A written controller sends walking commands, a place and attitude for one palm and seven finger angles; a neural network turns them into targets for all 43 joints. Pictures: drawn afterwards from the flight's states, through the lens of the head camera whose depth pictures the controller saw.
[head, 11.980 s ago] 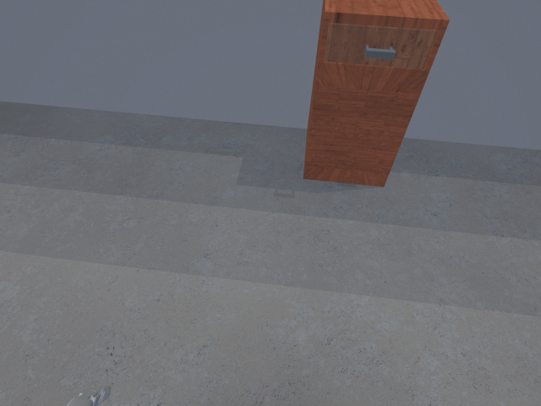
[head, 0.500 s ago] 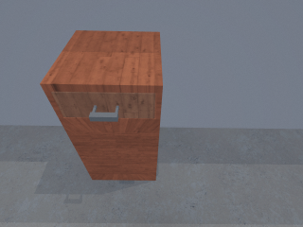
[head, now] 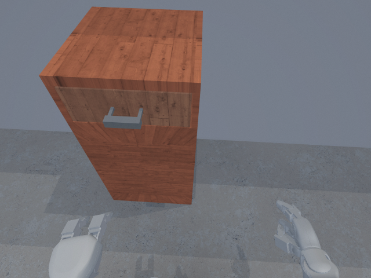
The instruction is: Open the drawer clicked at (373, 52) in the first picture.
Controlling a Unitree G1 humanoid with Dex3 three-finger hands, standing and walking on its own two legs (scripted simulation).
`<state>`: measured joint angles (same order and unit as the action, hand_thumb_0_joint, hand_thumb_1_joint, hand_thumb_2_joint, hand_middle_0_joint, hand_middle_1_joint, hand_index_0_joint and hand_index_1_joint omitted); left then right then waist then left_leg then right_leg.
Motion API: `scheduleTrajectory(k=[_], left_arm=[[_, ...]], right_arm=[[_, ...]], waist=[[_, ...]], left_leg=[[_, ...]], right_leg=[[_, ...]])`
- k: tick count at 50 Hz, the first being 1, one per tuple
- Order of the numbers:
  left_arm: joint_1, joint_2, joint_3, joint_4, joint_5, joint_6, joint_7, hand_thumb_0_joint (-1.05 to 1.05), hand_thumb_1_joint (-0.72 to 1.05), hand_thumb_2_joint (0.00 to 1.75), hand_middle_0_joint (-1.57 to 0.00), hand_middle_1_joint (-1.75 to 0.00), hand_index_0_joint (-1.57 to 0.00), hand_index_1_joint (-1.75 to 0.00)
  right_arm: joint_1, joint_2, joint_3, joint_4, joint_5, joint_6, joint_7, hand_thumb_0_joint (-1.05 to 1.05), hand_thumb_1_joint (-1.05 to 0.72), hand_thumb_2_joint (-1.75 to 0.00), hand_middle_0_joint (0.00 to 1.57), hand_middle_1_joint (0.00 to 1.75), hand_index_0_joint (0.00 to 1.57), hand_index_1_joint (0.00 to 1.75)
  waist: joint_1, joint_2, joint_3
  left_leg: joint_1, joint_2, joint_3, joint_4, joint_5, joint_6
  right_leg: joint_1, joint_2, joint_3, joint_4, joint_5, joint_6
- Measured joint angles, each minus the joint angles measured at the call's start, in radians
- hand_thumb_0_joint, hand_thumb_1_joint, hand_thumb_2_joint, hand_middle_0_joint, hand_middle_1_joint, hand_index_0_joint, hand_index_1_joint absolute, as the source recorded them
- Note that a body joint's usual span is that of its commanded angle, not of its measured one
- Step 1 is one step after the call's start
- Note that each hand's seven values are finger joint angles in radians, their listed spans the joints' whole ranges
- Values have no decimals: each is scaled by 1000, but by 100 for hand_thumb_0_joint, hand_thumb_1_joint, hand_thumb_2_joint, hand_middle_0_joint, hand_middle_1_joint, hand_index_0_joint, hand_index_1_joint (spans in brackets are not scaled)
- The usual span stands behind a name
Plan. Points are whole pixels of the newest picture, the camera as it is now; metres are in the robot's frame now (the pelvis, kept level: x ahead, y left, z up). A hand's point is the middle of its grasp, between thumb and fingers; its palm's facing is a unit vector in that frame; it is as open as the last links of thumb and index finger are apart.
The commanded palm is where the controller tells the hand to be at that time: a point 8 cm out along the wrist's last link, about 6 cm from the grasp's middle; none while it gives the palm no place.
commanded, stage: raise the hand with hooked fingers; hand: left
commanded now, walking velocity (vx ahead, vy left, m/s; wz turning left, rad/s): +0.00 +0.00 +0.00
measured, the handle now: (124, 116) +0.52 +0.26 -0.01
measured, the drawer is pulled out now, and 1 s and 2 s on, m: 0.00 0.00 0.00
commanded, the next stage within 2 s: move the hooked fingers above the handle in 1.46 s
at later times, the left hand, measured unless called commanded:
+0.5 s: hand (98, 204) +0.24 +0.22 +0.02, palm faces -0.07 -0.10 -0.99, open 11.6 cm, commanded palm +0.22 +0.23 +0.09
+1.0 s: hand (82, 148) +0.32 +0.26 +0.10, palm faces +0.11 -0.08 -0.99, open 13.7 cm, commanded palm +0.29 +0.27 +0.16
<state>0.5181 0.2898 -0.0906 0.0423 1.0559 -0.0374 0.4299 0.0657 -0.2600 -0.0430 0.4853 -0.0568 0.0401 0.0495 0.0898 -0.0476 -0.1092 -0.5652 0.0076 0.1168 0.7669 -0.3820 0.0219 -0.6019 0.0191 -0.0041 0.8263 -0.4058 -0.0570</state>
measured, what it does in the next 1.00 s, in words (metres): stands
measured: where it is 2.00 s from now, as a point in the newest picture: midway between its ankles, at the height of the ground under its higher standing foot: outside the picture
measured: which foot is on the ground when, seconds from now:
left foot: down 0.00-1.00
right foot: down 0.00-1.00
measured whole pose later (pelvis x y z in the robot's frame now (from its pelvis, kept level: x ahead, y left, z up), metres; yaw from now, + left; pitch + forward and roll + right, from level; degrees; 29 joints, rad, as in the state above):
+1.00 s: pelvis +0.01 +0.03 +0.02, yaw -2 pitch +2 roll +0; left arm -0.08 0.41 -0.12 0.10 0.98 0.19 0.18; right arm 0.09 -0.20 0.02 0.59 0.01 0.09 -0.04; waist 0.07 0.05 -0.05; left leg -0.30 -0.07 -0.03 0.57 -0.32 0.04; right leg -0.31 0.01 0.03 0.59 -0.32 -0.01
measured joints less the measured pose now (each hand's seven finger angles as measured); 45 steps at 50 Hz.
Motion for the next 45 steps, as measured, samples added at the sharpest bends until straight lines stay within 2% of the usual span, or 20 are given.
scheduleTrajectory(k=[3,7,10,12,15,18,21,23,27,29,31,34,37,39,41,45], left_arm=[[28,49,27,-17,46,-20,41,0,51,73,-24,-54,-24,-55],[-48,97,81,-54,29,-63,80,0,41,69,-26,-61,-26,-61],[-149,105,100,-69,3,-60,81,0,34,66,-26,-65,-27,-66],[-206,96,94,-66,-18,-16,61,0,29,64,-27,-68,-27,-69],[-237,82,77,-61,-67,74,-10,0,23,61,-26,-72,-27,-73],[-206,89,73,-64,-104,118,-91,0,16,59,-27,-77,-27,-78],[-167,111,73,-64,-109,102,-144,0,10,56,-27,-81,-27,-82],[-158,122,77,-70,-102,68,-147,0,5,54,-28,-84,-28,-85],[-187,126,101,-82,-80,-17,-85,0,-5,50,-29,-90,-29,-91],[-211,121,114,-82,-74,-25,-42,0,-9,48,-29,-93,-29,-94],[-241,111,120,-74,-75,2,-13,0,-14,46,-29,-96,-30,-97],[-292,92,105,-50,-90,89,-10,0,-21,43,-30,-101,-30,-102],[-346,80,61,-29,-106,181,-59,0,-27,40,-30,-105,-30,-106],[-384,80,26,-20,-109,220,-105,0,-32,38,-30,-108,-31,-109],[-424,86,-4,-9,-104,237,-149,0,-36,36,-31,-111,-31,-112],[-504,105,-32,18,-85,230,-211,0,-43,33,-31,-115,-32,-116]], right_arm=[[-17,-1,-3,-10,-21,25,-9,1,-90,-90,20,29,20,30],[-46,8,7,17,-31,27,-25,1,-90,-90,20,29,20,30],[-57,32,25,37,-30,29,-26,1,-90,-90,20,29,20,30],[-51,51,40,48,-18,40,-28,1,-90,-90,20,29,20,30],[-17,73,66,64,12,65,-37,1,-90,-90,20,29,20,30],[24,73,93,80,27,76,-48,1,-90,-90,20,29,21,30],[60,51,90,93,25,71,-62,1,-90,-90,21,30,21,30],[78,27,70,99,18,61,-73,1,-90,-90,21,30,21,30],[96,-15,13,123,9,32,-86,1,-90,-90,20,29,20,30],[96,-27,-11,138,11,27,-85,1,-90,-90,20,29,20,30],[91,-33,-30,147,18,27,-80,1,-90,-90,20,29,20,30],[78,-34,-40,152,36,33,-74,1,-91,-90,20,29,20,30],[60,-24,-29,147,53,39,-78,1,-91,-90,20,29,20,30],[48,-13,-14,137,60,43,-84,1,-91,-90,20,29,20,30],[39,2,4,127,63,46,-91,1,-91,-90,20,29,20,30],[25,34,40,108,66,49,-99,1,-90,-90,20,29,20,30]], waist=[[34,-7,-8],[47,25,-23],[32,59,-26],[14,82,-21],[-6,92,-10],[-13,79,7],[-23,69,23],[-29,74,33],[-42,85,39],[-45,85,31],[-46,89,19],[-48,101,9],[-45,112,11],[-42,115,18],[-38,113,26],[-28,102,43]], left_leg=[[-60,4,-35,69,-28,-12],[-124,4,-81,165,-70,-24],[-139,5,-97,199,-87,-34],[-120,6,-97,186,-84,-41],[-52,0,-86,106,-57,-40],[26,-19,-97,14,-6,-30],[76,-31,-119,-39,6,-16],[90,-32,-142,-59,2,-10],[74,-32,-161,-52,-8,-27],[64,-35,-161,-47,-8,-32],[63,-39,-159,-47,-8,-34],[85,-45,-153,-59,-4,-26],[129,-53,-146,-88,8,-14],[161,-58,-144,-110,19,-5],[189,-63,-143,-131,30,2],[234,-70,-144,-165,48,10]], right_leg=[[-41,0,-36,54,-34,-14],[-80,-4,-81,128,-82,-28],[-87,-4,-97,156,-101,-35],[-71,-2,-96,144,-98,-37],[-22,4,-68,85,-72,-31],[30,20,-15,17,-36,-25],[70,33,19,-35,-9,-25],[82,43,24,-58,3,-25],[73,45,15,-63,8,-21],[65,42,15,-59,7,-15],[64,38,18,-60,8,-8],[87,31,25,-75,13,3],[131,23,33,-105,25,15],[164,17,37,-127,36,22],[193,11,39,-149,46,29],[242,3,40,-189,65,37]])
